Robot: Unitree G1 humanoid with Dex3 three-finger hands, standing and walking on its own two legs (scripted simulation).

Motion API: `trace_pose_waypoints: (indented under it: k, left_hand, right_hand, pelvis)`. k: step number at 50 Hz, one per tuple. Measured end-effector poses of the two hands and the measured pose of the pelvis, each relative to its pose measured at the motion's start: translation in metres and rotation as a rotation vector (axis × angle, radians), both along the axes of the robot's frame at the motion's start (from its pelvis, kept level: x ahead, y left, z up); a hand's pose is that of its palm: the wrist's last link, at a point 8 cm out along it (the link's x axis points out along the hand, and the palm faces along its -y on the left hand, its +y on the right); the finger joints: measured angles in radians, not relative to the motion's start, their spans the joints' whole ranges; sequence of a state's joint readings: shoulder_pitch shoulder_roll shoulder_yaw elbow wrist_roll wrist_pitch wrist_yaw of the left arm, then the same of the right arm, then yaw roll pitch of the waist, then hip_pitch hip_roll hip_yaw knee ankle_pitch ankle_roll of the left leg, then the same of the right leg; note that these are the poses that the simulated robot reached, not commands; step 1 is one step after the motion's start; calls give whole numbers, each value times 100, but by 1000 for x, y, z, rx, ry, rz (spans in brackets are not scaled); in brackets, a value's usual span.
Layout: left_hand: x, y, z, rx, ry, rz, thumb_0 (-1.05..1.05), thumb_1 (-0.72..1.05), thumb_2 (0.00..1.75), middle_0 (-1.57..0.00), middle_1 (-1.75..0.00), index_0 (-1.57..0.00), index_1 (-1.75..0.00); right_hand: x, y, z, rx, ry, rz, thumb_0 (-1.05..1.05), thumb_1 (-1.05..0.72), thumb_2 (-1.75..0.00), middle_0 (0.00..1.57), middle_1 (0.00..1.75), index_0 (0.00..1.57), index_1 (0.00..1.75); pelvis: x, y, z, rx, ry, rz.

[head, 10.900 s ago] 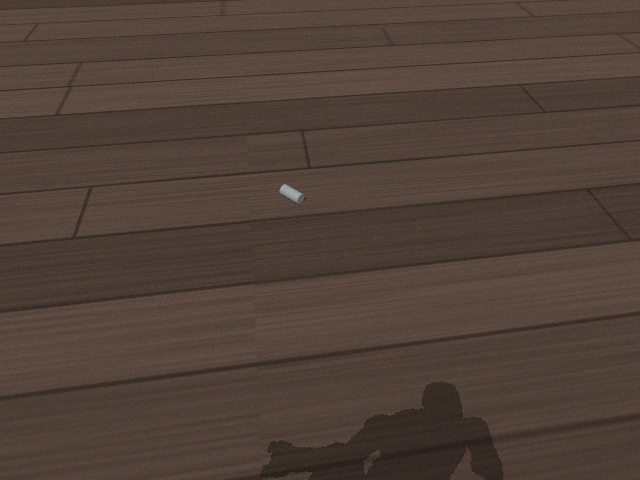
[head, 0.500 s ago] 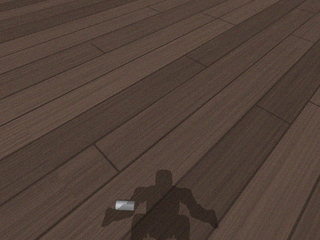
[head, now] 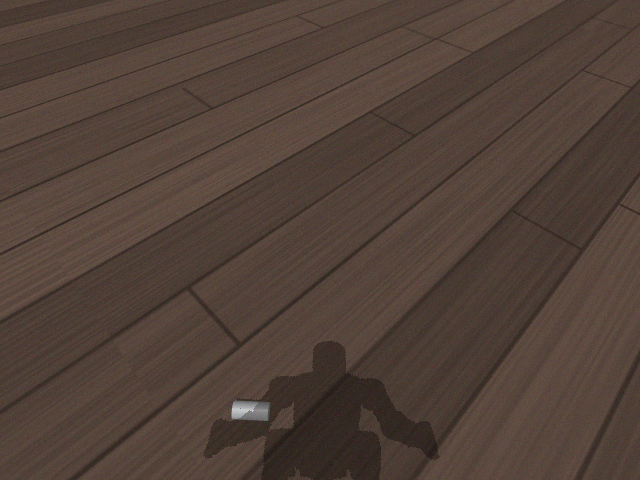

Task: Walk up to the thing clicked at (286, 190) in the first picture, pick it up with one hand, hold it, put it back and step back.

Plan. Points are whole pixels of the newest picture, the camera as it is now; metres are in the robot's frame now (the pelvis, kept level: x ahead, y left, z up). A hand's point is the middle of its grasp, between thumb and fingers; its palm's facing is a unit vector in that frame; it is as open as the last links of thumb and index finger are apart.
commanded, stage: stand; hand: left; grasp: from above
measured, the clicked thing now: (251, 410) +0.43 +0.20 -0.76
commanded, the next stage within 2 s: rise first in 0.58 s
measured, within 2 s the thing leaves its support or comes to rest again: neither
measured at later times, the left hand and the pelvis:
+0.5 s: hand out of the picture +0.06 +0.25 -0.16, palm faces -0.03 -0.94 -0.34, open 7.4 cm; pelvis +0.00 +0.00 +0.00, yaw +0 degrees
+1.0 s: hand (144, 478) +0.16 +0.25 -0.17, palm faces -0.06 -0.94 -0.35, open 9.7 cm; pelvis -0.01 +0.00 -0.03, yaw +0 degrees
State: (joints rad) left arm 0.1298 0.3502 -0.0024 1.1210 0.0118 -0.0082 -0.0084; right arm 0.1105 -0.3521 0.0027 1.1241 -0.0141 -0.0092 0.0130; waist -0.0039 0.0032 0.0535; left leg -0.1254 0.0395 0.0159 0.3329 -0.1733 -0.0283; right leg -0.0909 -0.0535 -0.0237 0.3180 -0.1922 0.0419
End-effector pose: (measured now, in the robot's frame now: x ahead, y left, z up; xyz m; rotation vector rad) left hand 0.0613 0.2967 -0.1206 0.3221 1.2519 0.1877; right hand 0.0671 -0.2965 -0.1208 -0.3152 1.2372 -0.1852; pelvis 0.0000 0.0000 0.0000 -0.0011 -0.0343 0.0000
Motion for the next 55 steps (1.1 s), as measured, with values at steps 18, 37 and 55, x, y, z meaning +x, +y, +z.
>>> trace_pose_waypoints:
  k: [18,37,55]
  left_hand:
    - [-3,0,0,-1,1,2,0,90,90,-20,-30,-20,-30]
    - [8,-2,0,0,-34,25,1,89,89,-21,-32,-21,-31]
    - [85,-3,-28,29,-59,-93,0,-3,77,-34,-76,-33,-76]
  right_hand:
    - [-7,0,0,-1,14,0,0,-91,-90,21,30,20,30]
    - [4,3,-1,2,-31,-5,0,-91,-90,21,30,20,30]
    - [23,39,-21,72,-213,-44,0,-92,-91,21,30,20,30]
  pelvis:
    - [-2,0,0,-1,0,3]
    - [1,0,-2,1,31,9]
    - [-5,3,-36,-10,205,-6]
